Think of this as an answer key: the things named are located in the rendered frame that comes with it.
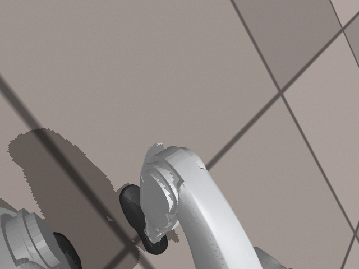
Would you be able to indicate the left robot foot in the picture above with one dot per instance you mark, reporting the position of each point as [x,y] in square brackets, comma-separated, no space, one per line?
[68,250]

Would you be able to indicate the right robot foot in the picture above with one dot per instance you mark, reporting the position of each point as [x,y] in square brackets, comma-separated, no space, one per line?
[129,199]

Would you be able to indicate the right robot hand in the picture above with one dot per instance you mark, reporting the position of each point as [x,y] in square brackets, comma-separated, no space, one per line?
[267,261]

